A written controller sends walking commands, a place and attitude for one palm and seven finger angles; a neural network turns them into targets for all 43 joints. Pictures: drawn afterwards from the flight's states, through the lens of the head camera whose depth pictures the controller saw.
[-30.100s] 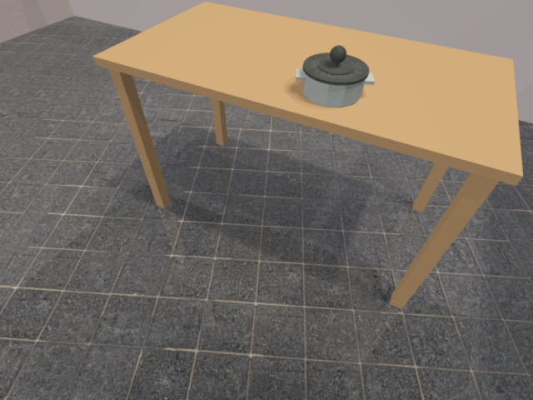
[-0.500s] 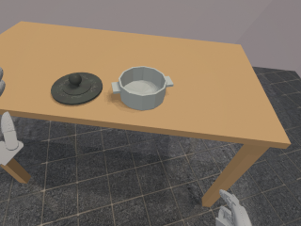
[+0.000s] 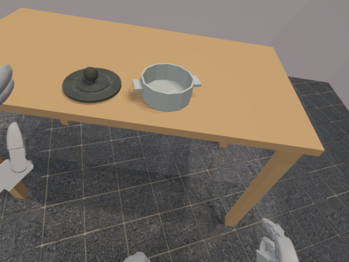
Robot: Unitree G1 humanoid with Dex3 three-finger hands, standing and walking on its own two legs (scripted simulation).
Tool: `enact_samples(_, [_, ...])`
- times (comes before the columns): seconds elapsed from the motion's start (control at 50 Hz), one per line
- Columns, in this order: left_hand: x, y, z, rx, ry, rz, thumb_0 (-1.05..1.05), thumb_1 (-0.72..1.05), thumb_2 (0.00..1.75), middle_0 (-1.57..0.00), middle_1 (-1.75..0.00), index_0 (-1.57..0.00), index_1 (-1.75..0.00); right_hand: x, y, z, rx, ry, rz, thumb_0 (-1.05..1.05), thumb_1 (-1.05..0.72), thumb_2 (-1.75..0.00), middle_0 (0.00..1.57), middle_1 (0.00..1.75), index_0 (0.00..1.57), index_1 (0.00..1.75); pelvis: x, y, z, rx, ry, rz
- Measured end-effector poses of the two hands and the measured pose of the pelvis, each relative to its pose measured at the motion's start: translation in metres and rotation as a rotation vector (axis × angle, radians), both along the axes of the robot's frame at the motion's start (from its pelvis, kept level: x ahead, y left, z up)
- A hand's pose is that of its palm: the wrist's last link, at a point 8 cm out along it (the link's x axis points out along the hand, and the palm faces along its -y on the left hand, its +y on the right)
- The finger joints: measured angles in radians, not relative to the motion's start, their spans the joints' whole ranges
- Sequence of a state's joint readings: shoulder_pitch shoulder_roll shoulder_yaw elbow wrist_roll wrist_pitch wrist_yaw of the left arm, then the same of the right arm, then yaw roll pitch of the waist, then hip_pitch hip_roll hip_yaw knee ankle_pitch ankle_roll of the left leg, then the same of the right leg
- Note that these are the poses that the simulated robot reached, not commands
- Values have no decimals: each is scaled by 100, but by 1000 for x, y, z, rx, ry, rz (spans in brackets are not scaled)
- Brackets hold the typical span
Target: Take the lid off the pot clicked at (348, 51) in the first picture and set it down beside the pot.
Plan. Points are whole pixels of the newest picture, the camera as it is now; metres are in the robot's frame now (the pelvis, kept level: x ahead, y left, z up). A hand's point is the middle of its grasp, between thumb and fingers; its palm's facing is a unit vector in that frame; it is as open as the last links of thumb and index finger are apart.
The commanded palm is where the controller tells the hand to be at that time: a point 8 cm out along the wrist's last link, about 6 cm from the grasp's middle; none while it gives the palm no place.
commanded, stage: step back with the hand held close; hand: left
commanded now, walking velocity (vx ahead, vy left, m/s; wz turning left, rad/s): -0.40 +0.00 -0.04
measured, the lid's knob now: (90, 74) +0.63 +0.30 +0.07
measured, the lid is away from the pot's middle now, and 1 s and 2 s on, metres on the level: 0.25 0.25 0.25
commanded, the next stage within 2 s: stop stepping back and stand still in 0.24 s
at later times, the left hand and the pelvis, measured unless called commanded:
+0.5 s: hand out of the picture +0.11 +0.26 +0.23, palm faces +0.28 -0.92 -0.29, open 7.4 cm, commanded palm +0.04 +0.32 +0.24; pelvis -0.11 +0.05 -0.01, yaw -5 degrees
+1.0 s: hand out of the picture +0.06 +0.33 +0.23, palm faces +0.37 -0.91 -0.16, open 7.4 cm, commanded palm -0.02 +0.36 +0.24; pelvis -0.18 +0.10 +0.00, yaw -6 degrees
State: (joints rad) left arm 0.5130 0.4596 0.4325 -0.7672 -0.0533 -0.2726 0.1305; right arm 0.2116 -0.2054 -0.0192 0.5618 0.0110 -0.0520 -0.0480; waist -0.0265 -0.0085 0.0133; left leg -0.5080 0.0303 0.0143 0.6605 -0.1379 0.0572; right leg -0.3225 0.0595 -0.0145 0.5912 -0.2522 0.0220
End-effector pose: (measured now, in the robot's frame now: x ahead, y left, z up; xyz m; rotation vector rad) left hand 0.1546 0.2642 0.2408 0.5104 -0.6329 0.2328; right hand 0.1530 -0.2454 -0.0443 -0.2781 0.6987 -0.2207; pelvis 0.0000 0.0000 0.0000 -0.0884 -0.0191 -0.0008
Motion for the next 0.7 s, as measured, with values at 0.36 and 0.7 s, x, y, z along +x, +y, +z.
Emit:
enact_samples(0.36, [-71,15,0,-59,-30,-75,2,89,90,-21,-30,-21,-30,-86,40,3,52,-23,23,1,-90,-90,21,30,20,30,-78,23,8,6,6,-85])
enact_samples(0.7, [-134,52,4,53,163,-109,2,89,90,-21,-30,-21,-30,-209,74,14,51,36,-83,1,-90,-90,21,30,20,30,-151,62,21,19,48,-105])
